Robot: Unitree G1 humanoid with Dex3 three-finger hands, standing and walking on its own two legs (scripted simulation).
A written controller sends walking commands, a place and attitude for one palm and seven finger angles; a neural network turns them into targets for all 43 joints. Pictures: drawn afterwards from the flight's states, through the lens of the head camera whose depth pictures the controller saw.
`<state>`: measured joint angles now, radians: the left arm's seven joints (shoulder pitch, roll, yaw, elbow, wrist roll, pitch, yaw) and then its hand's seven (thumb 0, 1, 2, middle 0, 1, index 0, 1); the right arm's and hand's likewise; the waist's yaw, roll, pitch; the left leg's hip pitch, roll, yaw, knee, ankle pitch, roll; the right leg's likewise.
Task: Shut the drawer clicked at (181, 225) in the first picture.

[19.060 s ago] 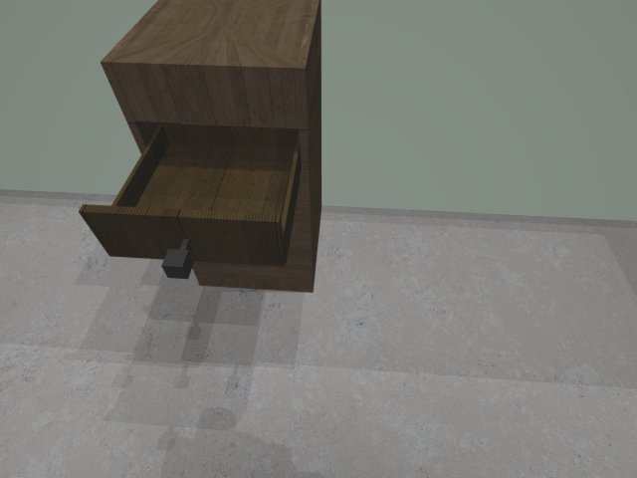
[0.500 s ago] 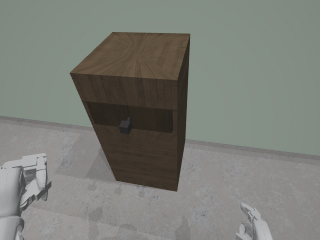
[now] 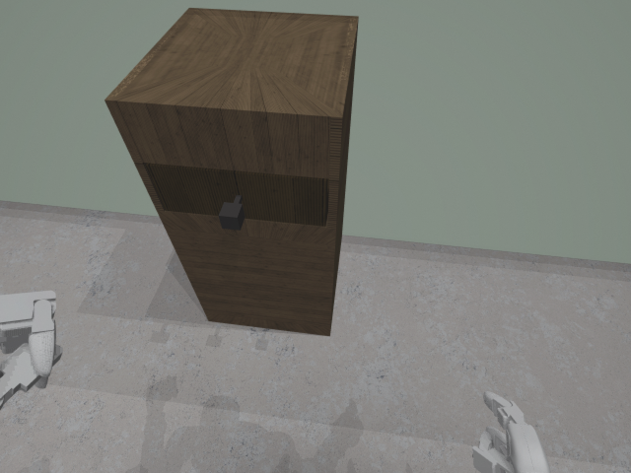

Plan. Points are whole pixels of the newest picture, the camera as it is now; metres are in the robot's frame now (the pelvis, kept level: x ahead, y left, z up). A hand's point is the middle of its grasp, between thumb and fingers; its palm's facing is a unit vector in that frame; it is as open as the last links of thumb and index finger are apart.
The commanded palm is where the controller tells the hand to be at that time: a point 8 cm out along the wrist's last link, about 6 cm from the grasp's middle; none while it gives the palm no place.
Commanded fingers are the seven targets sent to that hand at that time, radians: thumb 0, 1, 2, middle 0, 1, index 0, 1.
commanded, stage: step back with the hand held close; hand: left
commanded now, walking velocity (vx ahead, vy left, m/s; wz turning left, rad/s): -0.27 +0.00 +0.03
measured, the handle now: (234, 209) +0.63 +0.21 -0.12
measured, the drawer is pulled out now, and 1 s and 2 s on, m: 0.00 0.00 0.00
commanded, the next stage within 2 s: stop stepping back and stand still in 0.86 s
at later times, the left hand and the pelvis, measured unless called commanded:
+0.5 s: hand (0, 421) +0.14 +0.25 +0.16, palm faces +0.36 -0.82 -0.45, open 3.3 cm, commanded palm +0.06 +0.30 +0.18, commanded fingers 0.00 0.90 0.90 -1.40 -1.60 -1.40 -1.60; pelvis -0.06 +0.02 -0.01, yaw +1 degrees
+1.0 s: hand out of the picture +0.05 +0.18 +0.18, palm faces +0.15 -0.76 -0.64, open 3.3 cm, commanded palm -0.02 +0.24 +0.18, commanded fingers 0.00 0.90 0.90 -1.40 -1.60 -1.40 -1.60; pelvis -0.16 -0.04 -0.01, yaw -2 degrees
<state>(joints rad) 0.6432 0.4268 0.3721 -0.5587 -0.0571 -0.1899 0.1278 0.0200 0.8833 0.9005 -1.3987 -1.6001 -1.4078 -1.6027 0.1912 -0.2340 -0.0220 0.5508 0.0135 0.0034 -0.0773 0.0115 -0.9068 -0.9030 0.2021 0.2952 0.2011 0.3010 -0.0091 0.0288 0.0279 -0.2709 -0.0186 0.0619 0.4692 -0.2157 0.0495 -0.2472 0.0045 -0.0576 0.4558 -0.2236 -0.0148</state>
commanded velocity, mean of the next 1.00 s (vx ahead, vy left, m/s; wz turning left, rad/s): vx -0.32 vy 0.01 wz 0.01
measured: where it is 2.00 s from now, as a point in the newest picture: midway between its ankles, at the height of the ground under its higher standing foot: outside the picture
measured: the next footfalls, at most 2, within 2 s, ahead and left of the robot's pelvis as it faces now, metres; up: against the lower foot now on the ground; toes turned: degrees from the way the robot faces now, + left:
right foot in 0.76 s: -0.19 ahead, -0.12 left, +0.00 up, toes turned -1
left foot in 1.04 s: -0.08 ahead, +0.05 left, +0.00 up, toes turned +0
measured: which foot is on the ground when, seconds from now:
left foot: down 0.00-0.90, up 0.92-1.00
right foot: down 0.00-0.54, up 0.56-0.74, down 0.76-1.00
